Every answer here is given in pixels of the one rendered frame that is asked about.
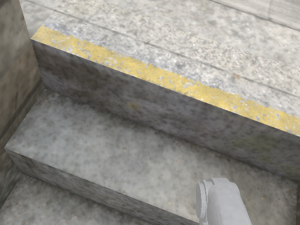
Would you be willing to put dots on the right robot thigh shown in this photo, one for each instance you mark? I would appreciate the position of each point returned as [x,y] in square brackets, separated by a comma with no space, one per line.
[220,203]

